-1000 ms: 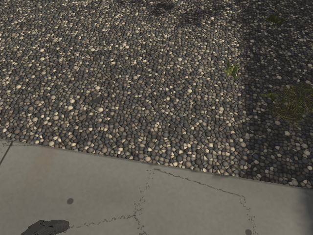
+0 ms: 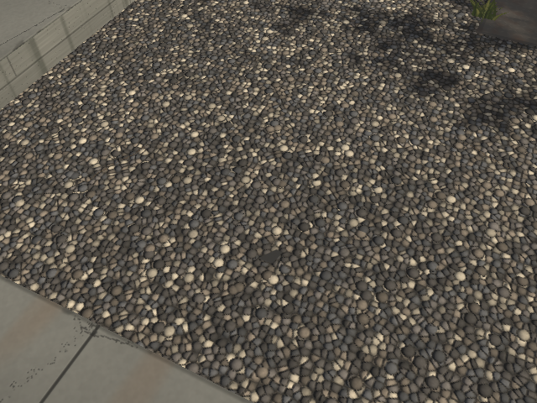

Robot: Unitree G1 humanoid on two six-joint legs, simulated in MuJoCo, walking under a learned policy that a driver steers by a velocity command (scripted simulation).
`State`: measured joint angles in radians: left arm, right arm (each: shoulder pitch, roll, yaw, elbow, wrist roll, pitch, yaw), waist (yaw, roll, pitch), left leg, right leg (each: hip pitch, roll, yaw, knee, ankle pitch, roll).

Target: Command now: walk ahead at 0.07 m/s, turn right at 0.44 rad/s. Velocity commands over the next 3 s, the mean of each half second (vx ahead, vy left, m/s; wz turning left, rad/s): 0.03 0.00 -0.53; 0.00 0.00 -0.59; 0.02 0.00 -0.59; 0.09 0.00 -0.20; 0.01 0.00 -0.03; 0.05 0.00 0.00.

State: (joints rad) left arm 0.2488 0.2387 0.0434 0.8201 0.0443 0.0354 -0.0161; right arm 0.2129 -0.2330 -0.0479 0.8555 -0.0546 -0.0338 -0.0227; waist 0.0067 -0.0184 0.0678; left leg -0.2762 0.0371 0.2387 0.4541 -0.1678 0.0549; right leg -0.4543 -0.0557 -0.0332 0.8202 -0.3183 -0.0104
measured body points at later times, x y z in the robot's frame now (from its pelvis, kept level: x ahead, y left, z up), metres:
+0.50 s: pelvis +0.03 -0.04 +0.02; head +0.06 -0.06 +0.46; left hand +0.23 +0.19 -0.08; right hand +0.09 -0.36 -0.10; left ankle +0.07 +0.12 -0.69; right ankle +0.02 -0.13 -0.73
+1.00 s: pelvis +0.06 +0.02 +0.02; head +0.09 +0.01 +0.47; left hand +0.30 +0.19 -0.10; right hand +0.06 -0.30 -0.06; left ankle +0.08 +0.11 -0.73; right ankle -0.03 -0.09 -0.67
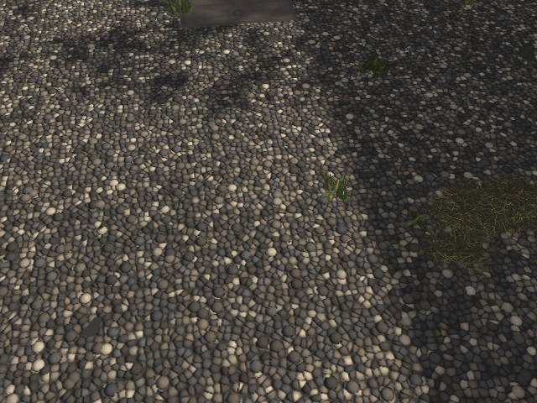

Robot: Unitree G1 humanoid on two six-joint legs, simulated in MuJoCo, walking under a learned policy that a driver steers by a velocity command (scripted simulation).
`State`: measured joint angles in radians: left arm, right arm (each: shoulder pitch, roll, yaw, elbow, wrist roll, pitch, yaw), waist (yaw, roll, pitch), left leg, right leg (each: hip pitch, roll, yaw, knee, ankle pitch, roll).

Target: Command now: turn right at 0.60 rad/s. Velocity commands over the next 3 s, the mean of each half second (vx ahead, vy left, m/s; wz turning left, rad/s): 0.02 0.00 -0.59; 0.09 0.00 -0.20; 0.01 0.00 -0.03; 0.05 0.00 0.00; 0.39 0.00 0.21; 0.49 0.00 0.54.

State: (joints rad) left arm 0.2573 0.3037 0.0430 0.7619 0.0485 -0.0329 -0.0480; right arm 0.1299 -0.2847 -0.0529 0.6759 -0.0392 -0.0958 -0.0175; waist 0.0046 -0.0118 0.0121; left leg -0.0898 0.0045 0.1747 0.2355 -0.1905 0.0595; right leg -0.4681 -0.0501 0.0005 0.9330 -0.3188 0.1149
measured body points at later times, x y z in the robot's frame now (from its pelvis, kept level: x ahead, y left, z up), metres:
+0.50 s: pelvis +0.03 -0.09 +0.00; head +0.06 -0.11 +0.45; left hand +0.21 +0.15 -0.10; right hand +0.09 -0.41 -0.09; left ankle +0.06 +0.06 -0.68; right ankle +0.00 -0.17 -0.75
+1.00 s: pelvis +0.09 -0.08 -0.02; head +0.12 -0.08 +0.43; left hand +0.27 +0.12 -0.15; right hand +0.16 -0.33 -0.13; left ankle +0.15 +0.00 -0.75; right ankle +0.02 -0.21 -0.75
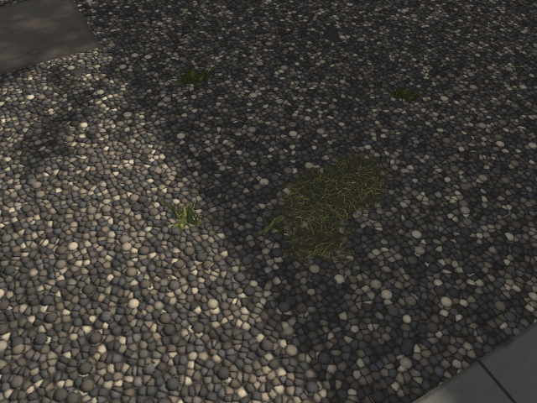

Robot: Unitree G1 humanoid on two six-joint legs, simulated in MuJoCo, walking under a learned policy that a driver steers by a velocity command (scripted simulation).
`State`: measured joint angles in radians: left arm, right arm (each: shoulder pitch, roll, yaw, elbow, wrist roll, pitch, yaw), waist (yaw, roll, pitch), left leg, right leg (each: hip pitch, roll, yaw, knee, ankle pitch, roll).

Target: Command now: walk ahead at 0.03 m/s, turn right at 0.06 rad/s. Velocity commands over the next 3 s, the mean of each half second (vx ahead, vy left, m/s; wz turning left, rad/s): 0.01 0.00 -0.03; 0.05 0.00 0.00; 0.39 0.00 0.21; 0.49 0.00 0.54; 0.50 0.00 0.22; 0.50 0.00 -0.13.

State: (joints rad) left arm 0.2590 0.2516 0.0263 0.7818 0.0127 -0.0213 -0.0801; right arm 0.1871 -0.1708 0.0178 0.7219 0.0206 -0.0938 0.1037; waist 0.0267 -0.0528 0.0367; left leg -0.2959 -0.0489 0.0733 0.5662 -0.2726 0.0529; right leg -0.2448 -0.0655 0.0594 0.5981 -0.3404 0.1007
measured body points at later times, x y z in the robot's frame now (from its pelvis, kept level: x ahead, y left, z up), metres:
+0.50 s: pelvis +0.02 -0.01 +0.01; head +0.04 -0.01 +0.45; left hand +0.15 +0.25 -0.10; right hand +0.18 -0.27 -0.09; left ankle +0.02 +0.09 -0.73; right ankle -0.02 -0.15 -0.73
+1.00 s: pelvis +0.03 -0.01 +0.01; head +0.05 -0.01 +0.46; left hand +0.12 +0.27 -0.11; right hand +0.14 -0.29 -0.10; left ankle +0.02 +0.09 -0.73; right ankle -0.02 -0.15 -0.71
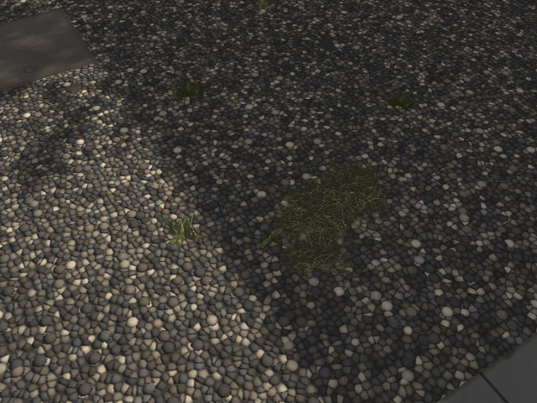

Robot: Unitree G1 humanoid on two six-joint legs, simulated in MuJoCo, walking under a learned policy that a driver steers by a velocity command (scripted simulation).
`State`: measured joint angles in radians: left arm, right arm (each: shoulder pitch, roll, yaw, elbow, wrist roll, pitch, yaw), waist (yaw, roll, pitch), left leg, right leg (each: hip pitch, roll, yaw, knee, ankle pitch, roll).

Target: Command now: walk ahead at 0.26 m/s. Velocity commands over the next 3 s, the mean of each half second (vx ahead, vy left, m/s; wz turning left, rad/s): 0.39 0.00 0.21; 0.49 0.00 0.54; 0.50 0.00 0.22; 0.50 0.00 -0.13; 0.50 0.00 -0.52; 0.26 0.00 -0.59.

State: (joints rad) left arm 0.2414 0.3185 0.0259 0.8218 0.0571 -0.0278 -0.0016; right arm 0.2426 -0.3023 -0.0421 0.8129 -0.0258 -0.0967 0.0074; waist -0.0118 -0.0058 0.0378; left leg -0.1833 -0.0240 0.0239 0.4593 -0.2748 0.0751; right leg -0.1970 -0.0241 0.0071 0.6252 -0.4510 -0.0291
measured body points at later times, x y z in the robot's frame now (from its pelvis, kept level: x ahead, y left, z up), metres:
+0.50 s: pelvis +0.14 -0.04 +0.00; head +0.15 -0.05 +0.45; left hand +0.11 +0.18 -0.14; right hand +0.27 -0.26 -0.13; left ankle +0.22 +0.13 -0.67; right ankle +0.06 -0.13 -0.74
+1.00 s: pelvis +0.44 +0.11 -0.19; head +0.47 +0.11 +0.26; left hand +0.41 +0.38 -0.31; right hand +0.59 -0.11 -0.34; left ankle +0.41 +0.19 -0.92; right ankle +0.47 -0.05 -0.73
